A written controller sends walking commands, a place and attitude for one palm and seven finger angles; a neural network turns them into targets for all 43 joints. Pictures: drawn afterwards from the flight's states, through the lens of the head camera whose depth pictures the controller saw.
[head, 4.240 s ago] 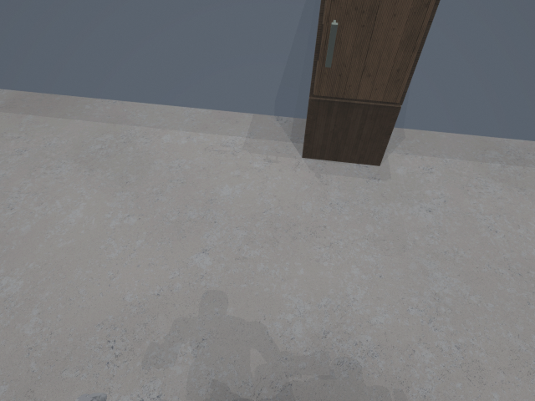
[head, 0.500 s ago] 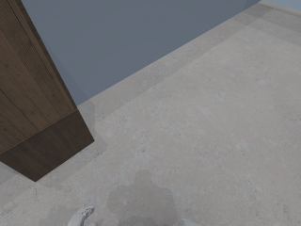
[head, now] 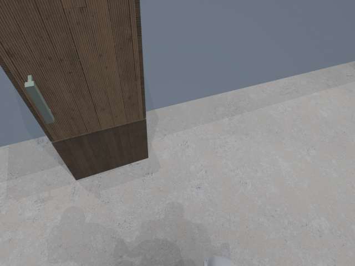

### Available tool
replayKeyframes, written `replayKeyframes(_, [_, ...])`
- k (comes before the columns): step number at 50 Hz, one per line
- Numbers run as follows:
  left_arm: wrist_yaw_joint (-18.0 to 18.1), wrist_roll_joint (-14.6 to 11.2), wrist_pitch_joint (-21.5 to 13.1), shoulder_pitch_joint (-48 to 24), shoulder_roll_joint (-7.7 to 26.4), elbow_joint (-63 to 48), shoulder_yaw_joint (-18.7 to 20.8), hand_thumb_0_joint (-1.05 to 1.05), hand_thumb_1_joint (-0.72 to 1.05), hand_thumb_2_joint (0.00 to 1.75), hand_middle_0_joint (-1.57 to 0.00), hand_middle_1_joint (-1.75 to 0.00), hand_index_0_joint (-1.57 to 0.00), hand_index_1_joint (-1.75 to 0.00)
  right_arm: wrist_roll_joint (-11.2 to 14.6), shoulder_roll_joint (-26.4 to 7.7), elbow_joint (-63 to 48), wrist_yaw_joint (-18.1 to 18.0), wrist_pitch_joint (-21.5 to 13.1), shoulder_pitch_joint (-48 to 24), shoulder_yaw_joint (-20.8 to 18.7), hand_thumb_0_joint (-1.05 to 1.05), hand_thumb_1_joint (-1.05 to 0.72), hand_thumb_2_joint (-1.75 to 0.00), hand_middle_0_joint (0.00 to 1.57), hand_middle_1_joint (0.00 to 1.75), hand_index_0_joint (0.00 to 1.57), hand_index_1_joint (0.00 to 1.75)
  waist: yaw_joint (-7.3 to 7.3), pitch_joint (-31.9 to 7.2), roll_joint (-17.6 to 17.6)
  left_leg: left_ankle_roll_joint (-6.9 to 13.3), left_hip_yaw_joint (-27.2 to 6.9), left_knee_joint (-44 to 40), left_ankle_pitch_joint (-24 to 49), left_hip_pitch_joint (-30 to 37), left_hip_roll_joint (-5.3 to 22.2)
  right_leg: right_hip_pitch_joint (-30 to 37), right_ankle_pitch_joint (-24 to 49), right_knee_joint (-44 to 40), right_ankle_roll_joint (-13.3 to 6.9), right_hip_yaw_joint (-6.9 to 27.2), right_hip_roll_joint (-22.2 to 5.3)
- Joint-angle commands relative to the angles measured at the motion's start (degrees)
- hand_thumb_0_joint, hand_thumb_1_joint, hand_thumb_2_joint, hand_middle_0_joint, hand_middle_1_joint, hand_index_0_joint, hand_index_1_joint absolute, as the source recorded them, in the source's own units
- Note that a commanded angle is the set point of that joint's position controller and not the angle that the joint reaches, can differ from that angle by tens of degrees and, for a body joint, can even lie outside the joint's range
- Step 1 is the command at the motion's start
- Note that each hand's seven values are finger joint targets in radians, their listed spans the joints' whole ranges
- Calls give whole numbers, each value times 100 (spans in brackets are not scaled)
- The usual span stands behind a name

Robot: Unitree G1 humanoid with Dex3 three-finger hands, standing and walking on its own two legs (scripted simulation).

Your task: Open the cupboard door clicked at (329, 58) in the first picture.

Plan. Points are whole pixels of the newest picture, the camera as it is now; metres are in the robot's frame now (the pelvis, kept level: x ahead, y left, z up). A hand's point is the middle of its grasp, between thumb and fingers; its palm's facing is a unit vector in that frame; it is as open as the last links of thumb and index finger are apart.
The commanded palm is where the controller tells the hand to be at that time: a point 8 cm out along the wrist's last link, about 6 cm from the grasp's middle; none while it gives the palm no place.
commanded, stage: turn to face it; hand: left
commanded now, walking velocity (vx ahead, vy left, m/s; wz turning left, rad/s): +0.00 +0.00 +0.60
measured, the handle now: (40, 100) +0.62 +0.51 -0.09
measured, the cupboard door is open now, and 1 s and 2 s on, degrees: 0 0 0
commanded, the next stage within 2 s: take the last steps up to it in 0.48 s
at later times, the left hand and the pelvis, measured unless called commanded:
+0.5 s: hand out of the picture -0.01 +0.14 -0.15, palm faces +0.30 -0.92 -0.26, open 7.4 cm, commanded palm none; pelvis -0.02 -0.06 +0.00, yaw +17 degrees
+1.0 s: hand out of the picture -0.04 +0.18 -0.16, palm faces +0.39 -0.90 -0.22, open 7.4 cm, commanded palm none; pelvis +0.00 -0.02 +0.01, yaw +22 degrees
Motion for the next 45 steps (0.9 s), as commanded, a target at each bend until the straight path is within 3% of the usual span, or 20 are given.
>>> replayKeyframes(1, [31, -46, -174, -198, 251, -562, -15, 0, 90, 90, -20, -30, -20, -30, 28, -1103, -325, -28, -82, 203, -303, 0, -90, -90, 20, 30, 20, 30, -174, -677, 811, 617, -1880, -1289, 1255, 1269, 1399, -281, -173, -574, 87, 198, -27])
replayKeyframes(8, [79, -90, -207, -72, 253, -663, -84, 0, 90, 90, -20, -30, -20, -30, 11, -1254, -361, 32, 50, 0, -375, 0, -90, -90, 20, 30, 20, 30, -152, -660, 1160, 629, -2406, -1129, 1165, 831, 1209, 634, -441, -1956, -40, 164, 281])
replayKeyframes(11, [116, -108, -255, 532, 302, -553, -80, 0, 90, 90, -20, -30, -20, -30, 37, -1174, -468, 61, 95, -304, -396, 0, -90, -90, 20, 30, 20, 30, 109, -784, 1040, 379, -2372, -862, 861, 271, 913, 1683, 269, -3308, -134, 40, 391])
replayKeyframes(12, [136, -84, -292, 771, 436, -517, -47, 0, 90, 90, -20, -30, -20, -30, 72, -1038, -527, 82, 111, -364, -378, 0, -90, -90, 20, 30, 20, 30, 243, -756, 710, 104, -2146, -519, 330, -328, 631, 2364, 624, -4202, -226, 175, 164])
replayKeyframes(13, [184, 18, -354, 827, 942, -572, 32, 0, 90, 90, -20, -30, -20, -30, 130, -662, -607, 124, 127, -332, -331, 0, -90, -90, 20, 30, 20, 30, 286, -681, -666, -344, -1395, 710, -706, -1451, -61, 2954, 64, -5052, -673, 1575, -1127])
replayKeyframes(14, [180, 38, -330, 557, 1236, -718, 39, 0, 90, 90, -20, -30, -20, -30, 72, -560, -753, 121, 116, -451, -298, 0, -90, -90, 20, 30, 20, 30, 277, -376, -1537, -576, -684, 2089, -1860, -1731, -483, 2229, 426, -5254, -1246, 2398, -2271])
replayKeyframes(16, [189, -5, -373, -41, 882, -823, -11, 0, 90, 90, -20, -30, -20, -30, 14, -763, -545, 154, 237, -466, -363, 0, -90, -90, 20, 30, 20, 30, 28, 4, -1077, -518, -899, 3563, -1435, -1400, -90, 1160, 513, -5144, -1233, 1750, -1790])
replayKeyframes(18, [178, 9, -406, -307, 550, -841, -118, 0, 90, 90, -20, -30, -20, -30, 22, -627, -340, 194, 243, -166, -319, 0, -90, -90, 20, 30, 20, 30, -189, 93, -695, -622, -698, 3874, -921, -1356, 35, 1266, 1599, -4722, -1070, 794, -1296])
replayKeyframes(19, [174, 21, -431, -212, 543, -817, -132, 0, 90, 90, -20, -30, -20, -30, 29, -549, -289, 195, 236, -141, -283, 0, -90, -90, 20, 30, 20, 30, -148, 2, -767, -678, -593, 3778, -863, -1301, 45, 1496, 2034, -4585, -1045, 527, -1208])
replayKeyframes(27, [141, 76, -404, 850, 913, -268, -52, 0, 90, 90, -20, -30, -20, -30, 112, -346, -333, 126, 165, -901, -87, 0, -90, -90, 20, 30, 20, 30, 429, -419, -984, -699, -86, 1537, -1524, -524, -47, 2536, 3783, -4108, -1287, 428, -1429])
replayKeyframes(29, [151, 79, -394, 715, 926, -202, -25, 0, 90, 90, -20, -30, -20, -30, 126, -338, -230, 91, 112, -617, -55, 0, -90, -90, 20, 30, 20, 30, 288, -608, -1054, -652, -19, 704, -1322, -106, -64, 2632, 3902, -3858, -1199, 342, -1401])
replayKeyframes(31, [134, -2, -373, 575, 845, -113, -29, 0, 90, 90, -20, -30, -20, -30, 91, -377, -31, 70, 20, -166, -23, 0, -90, -90, 20, 30, 20, 30, 59, -777, -862, -578, 85, -647, -229, 992, -61, 2162, 2792, -3591, -786, 86, -1189])
replayKeyframes(32, [100, -57, -352, 561, 642, -145, -69, 0, 90, 90, -20, -30, -20, -30, 62, -680, 41, 60, -56, 45, -68, 0, -90, -90, 20, 30, 20, 30, -35, -902, -159, -424, -303, -1129, 130, 1786, 360, 1550, 1747, -3068, -524, -210, -909])
replayKeyframes(33, [31, -60, -335, 572, 296, -263, -139, 0, 90, 90, -20, -30, -20, -30, 7, -1194, 35, 53, -77, 197, -189, 0, -90, -90, 20, 30, 20, 30, -108, -881, 1357, 64, -1823, -1273, 389, 2420, 1550, 205, -174, -2093, -208, -599, -263])
replayKeyframes(34, [2, 5, -336, 249, 142, -437, -215, 0, 90, 90, -20, -30, -20, -30, -15, -1455, 84, 50, -28, 448, -215, 0, -90, -90, 20, 30, 20, 30, -291, -511, 1787, 626, -2413, -1573, 119, 2082, 2203, -417, -1423, -1218, -188, -562, -37])
replayKeyframes(35, [33, 48, -278, -155, 210, -406, -202, 0, 90, 90, -20, -30, -20, -30, -35, -1256, 218, -23, -73, 601, -193, 0, -90, -90, 20, 30, 20, 30, -442, -217, 2069, 704, -2542, -1920, -680, 1661, 2049, -596, -1308, -617, -217, -146, -71])
replayKeyframes(36, [-30, 46, -285, -338, 296, -357, -162, 0, 90, 90, -20, -30, -20, -30, -17, -1037, 218, -68, -89, 483, -118, 0, -90, -90, 20, 30, 20, 30, -348, 249, 1782, 675, -2435, -2034, -1089, 1263, 1812, -722, -828, -287, -276, 60, -117])
replayKeyframes(38, [-136, 46, -354, 103, 228, -65, -188, 0, 90, 90, -20, -30, -20, -30, 18, -735, 164, -95, -199, 171, -16, 0, -90, -90, 20, 30, 20, 30, -40, 230, 1221, 550, -1880, -2063, -906, 1272, 1479, -585, -114, -178, -271, 59, -182])
replayKeyframes(40, [-147, 46, -363, 299, 124, 94, -248, 0, 90, 90, -20, -30, -20, -30, 41, -677, 238, -104, -276, 310, -11, 0, -90, -90, 20, 30, 20, 30, -1, 135, 969, 574, -1547, -2057, -388, 1352, 1315, -419, 122, -372, -223, -7, -147])
replayKeyframes(45, [-148, 28, -399, -61, -38, 25, -297, 0, 90, 90, -20, -30, -20, -30, 28, -624, 539, -119, -345, 836, -54, 0, -90, -90, 20, 30, 20, 30, -117, 230, 760, 738, -1521, -2049, 46, 1560, 1424, -271, 145, -1483, -186, -71, -149])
